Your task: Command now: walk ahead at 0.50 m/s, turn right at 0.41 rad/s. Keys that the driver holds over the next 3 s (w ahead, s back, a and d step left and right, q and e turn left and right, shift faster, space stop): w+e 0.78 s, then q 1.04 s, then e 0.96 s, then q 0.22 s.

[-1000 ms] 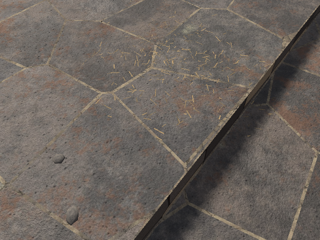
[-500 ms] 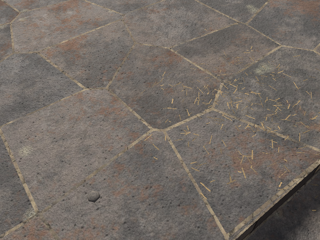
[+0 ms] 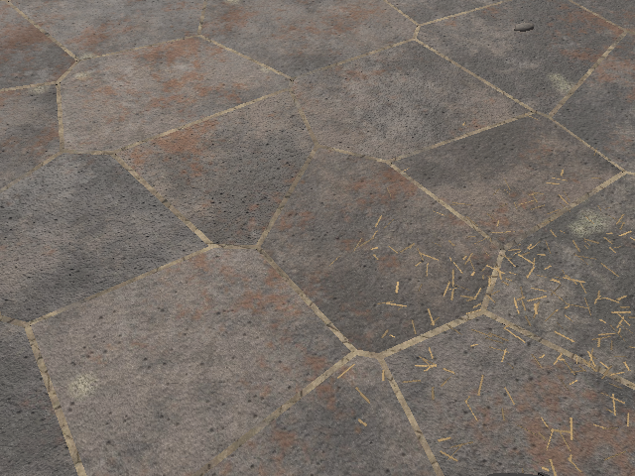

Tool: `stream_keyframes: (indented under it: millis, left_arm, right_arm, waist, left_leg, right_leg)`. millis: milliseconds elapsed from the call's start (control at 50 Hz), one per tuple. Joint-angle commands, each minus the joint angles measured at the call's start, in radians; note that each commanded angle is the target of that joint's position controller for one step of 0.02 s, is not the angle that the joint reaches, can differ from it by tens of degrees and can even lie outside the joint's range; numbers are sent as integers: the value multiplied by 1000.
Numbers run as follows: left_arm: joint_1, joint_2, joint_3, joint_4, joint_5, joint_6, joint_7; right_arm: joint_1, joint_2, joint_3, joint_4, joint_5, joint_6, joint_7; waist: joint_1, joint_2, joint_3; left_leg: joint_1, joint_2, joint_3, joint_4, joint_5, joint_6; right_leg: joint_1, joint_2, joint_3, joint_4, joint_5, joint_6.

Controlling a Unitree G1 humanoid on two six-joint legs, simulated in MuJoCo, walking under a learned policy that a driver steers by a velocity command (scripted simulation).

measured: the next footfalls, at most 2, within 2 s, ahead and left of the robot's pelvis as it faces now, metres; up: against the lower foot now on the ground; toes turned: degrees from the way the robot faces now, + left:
right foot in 0.48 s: +0.37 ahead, -0.06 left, +0.00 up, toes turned -20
left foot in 0.94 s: +0.74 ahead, -0.03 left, +0.00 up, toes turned -27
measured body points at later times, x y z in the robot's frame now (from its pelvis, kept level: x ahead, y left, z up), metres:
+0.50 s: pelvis +0.27 +0.00 +0.07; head +0.30 +0.01 +0.52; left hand +0.50 +0.19 -0.03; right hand +0.19 -0.25 -0.05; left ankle +0.08 +0.10 -0.59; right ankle +0.33 -0.05 -0.64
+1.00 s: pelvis +0.55 -0.04 +0.08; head +0.59 -0.05 +0.53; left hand +0.69 +0.20 -0.05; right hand +0.61 -0.33 -0.02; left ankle +0.70 -0.02 -0.64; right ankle +0.35 -0.05 -0.59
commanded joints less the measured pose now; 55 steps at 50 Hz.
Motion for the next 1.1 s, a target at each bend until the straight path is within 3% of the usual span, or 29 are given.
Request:
stream_keyframes:
  millis: [20, 60, 80, 140, 180, 220, 260, 320, 400, 440, 460, 480, 500, 520, 560, 580, 620, 660, 780, 840, 880, 920, 940, 960, 980, 1000, 1020, 1060, 1100]
  left_arm:
    - [-48, -20, 7, -159, 20, 10, 20]
    - [-27, -28, 4, -175, 11, 39, 35]
    - [-60, -46, -5, -202, 7, 42, 39]
    - [-170, 34, 6, -233, 11, 48, 28]
    - [-224, 65, 18, -230, 1, 56, 5]
    - [-261, 57, 19, -228, 2, 50, -9]
    - [-312, 41, 9, -230, 6, 47, -24]
    - [-423, 29, -2, -269, 10, 62, -49]
    - [-379, 85, 15, -264, 13, 72, -48]
    - [-258, 127, 36, -234, 13, 62, -31]
    - [-155, 151, 52, -205, 20, 50, -14]
    - [-36, 196, 73, -180, 29, 43, 0]
    - [-89, 298, 96, -205, 18, 51, -1]
    - [-54, 296, 96, -232, -1, 57, 3]
    - [-105, 203, 65, -203, -10, 44, 20]
    - [-128, 179, 54, -197, -5, 29, 26]
    - [-149, 162, 38, -194, -4, 5, 29]
    - [-112, 191, 37, -173, -5, -11, 23]
    - [-2, 209, 32, -141, -11, -9, 22]
    - [36, 198, 20, -116, -9, -5, 30]
    - [33, 204, 16, -104, -2, -9, 35]
    - [-19, 225, 20, -105, -3, -17, 41]
    - [-27, 215, 18, -113, -6, -22, 40]
    - [47, 151, 4, -137, -18, -23, 43]
    - [203, 140, 1, -101, -51, -10, 45]
    - [162, 190, 3, -85, -7, 5, 46]
    - [29, 182, 0, -110, 7, 12, 40]
    - [-88, 161, -8, -156, 24, 35, 33]
    - [-49, 138, -15, -149, 26, 66, 31]
  right_arm:
    - [34, -61, -44, 44, 3, -38, 10]
    - [57, -24, -39, 101, -10, -62, 11]
    - [93, -37, -44, 140, -11, -71, 14]
    - [167, -87, -64, 169, -8, -89, 11]
    - [193, -107, -67, 153, 4, -97, -15]
    - [248, -132, -66, 154, 6, -106, -36]
    - [285, -162, -72, 144, 4, -103, -47]
    - [355, -194, -82, 152, 12, -86, -57]
    - [405, -244, -101, 155, 10, -48, -64]
    - [396, -288, -116, 141, 8, -29, -57]
    - [374, -297, -120, 130, 13, -27, -47]
    - [329, -282, -120, 99, 15, -32, -42]
    - [277, -171, -101, 1, 19, -43, -26]
    - [181, -228, -107, -47, 9, -62, -17]
    - [141, -221, -93, -57, 20, -93, -16]
    - [143, -224, -93, -59, 5, -85, -19]
    - [205, -216, -88, -29, -23, -40, -11]
    - [180, -194, -76, -40, -28, -15, 0]
    - [-81, -167, -45, -116, -15, -13, 18]
    - [-110, -158, -39, -109, -6, -32, 17]
    - [-58, -174, -46, -91, -9, -47, 13]
    - [124, -213, -64, -26, -15, -64, 4]
    - [245, -245, -72, 13, -19, -81, -2]
    - [375, -327, -86, 27, -31, -89, -6]
    - [384, -354, -103, 59, 5, -70, 4]
    - [312, -290, -93, 26, 40, -55, 15]
    - [210, -227, -78, 7, 42, -49, 13]
    - [161, -204, -70, 16, 40, -36, 3]
    - [167, -228, -80, 29, 26, -27, 4]
  waist:
    - [4, 88, 93]
    - [41, 133, 78]
    - [53, 143, 86]
    - [23, 54, 107]
    - [-18, 62, 64]
    - [-34, 53, 28]
    - [-63, 39, 9]
    - [-107, 101, 57]
    - [-81, 142, 21]
    - [-24, 141, -30]
    - [34, 113, -71]
    - [103, 46, -128]
    - [31, -218, -163]
    - [77, -40, -207]
    - [-3, 100, -20]
    - [-42, 111, 15]
    - [-85, 75, 13]
    - [-86, 42, 15]
    - [14, -70, 26]
    - [42, -69, 18]
    - [18, -93, 3]
    - [-79, -96, -56]
    - [-130, -67, -121]
    - [-135, 107, -275]
    - [-78, 327, -440]
    - [-67, 154, -392]
    - [-68, 78, -252]
    - [-44, 43, -106]
    - [-14, 64, -98]
  left_leg:
    - [136, 251, -589, -808, -268, 38]
    - [126, 231, -415, -841, -93, 21]
    - [184, 226, -370, -876, -56, 19]
    - [274, 174, -138, -998, 243, -15]
    - [379, 142, -20, -1040, 406, -4]
    - [564, 133, 40, -1020, 664, -11]
    - [683, 121, 86, -1040, 678, -11]
    - [809, 165, 124, -1035, 843, -11]
    - [944, 206, 168, -827, 1429, -28]
    - [914, 223, 160, -603, 1489, -2]
    - [830, 210, 154, -410, 1355, 14]
    - [579, 179, 141, -141, 1015, 7]
    - [51, -88, 92, 256, 57, -69]
    - [-91, -100, -149, 365, 59, -75]
    - [-65, 9, -191, 183, 208, -68]
    - [-19, 36, -197, 94, 217, -76]
    - [63, 46, -184, 21, 218, -100]
    - [54, 46, -152, -59, 245, -113]
    - [56, 8, -112, -441, 508, -117]
    - [134, -31, -73, -581, 570, -84]
    - [235, -55, -79, -651, 556, -45]
    - [413, -94, -72, -759, 576, -2]
    - [590, -34, -116, -780, 754, 20]
    - [876, 222, -357, -644, 1306, 102]
    - [1023, 390, -679, -701, 1593, 288]
    - [938, 331, -673, -762, 1418, 277]
    - [816, 266, -564, -797, 1215, 252]
    - [612, 172, -449, -876, 1048, 196]
    - [491, 118, -397, -902, 985, 168]
  right_leg:
    - [-382, -21, -6, 336, 18, -23]
    - [-389, 1, -4, 405, 28, -26]
    - [-472, 2, -6, 432, 22, -30]
    - [-442, 11, -31, 179, 138, -15]
    - [-378, 29, -95, -8, 216, 3]
    - [-378, 38, -140, -142, 245, 2]
    - [-339, 37, -201, -297, 238, -3]
    - [-284, 34, -250, -510, 184, -17]
    - [-139, 110, -326, -611, 15, -85]
    - [3, 145, -310, -655, -111, -132]
    - [152, 161, -278, -739, -125, -156]
    - [402, 56, -114, -760, -167, -197]
    - [710, -233, 476, -829, -173, -374]
    - [709, -310, 666, -946, -69, -448]
    - [478, -275, 419, -990, 126, -356]
    - [395, -213, 332, -987, 209, -302]
    - [294, -141, 232, -996, 330, -268]
    - [249, -105, 187, -999, 414, -256]
    - [273, -31, 156, -959, 396, -165]
    - [346, -46, 110, -896, 614, -124]
    - [387, -73, 119, -857, 678, -85]
    - [426, -52, 90, -681, 784, -40]
    - [360, -4, 58, -518, 646, -19]
    - [169, 76, -9, -206, 161, 14]
    - [3, 190, -54, 89, -401, 60]
    - [-51, 123, -14, 125, -336, 64]
    - [-100, 84, -26, 116, -284, 71]
    - [-100, 30, -39, 11, -246, 78]
    - [-7, 34, -67, -60, -229, 84]
Over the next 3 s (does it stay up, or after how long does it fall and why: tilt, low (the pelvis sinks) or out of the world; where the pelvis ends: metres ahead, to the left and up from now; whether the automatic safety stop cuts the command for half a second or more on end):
stays up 0.56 -0.01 0.10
